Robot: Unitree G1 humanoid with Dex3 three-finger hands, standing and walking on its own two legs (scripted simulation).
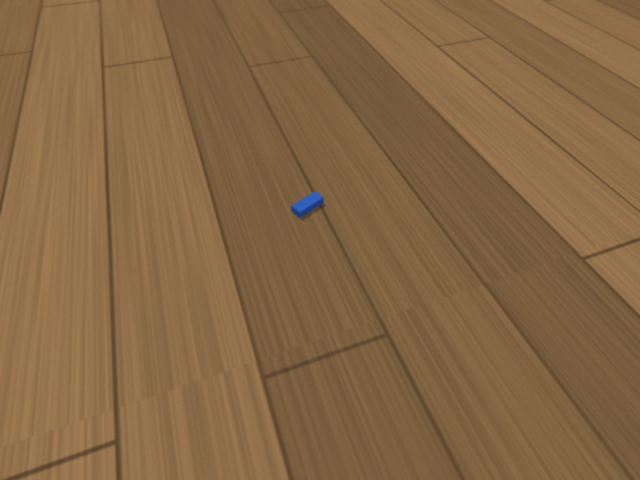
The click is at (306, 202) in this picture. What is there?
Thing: flat box
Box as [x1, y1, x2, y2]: [291, 191, 323, 217]
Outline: 323,197 314,191 291,205 292,211 300,217 322,203
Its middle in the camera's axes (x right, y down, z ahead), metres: -0.05 -0.18 +1.74
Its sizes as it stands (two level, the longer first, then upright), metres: 0.141 0.055 0.036
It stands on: the floor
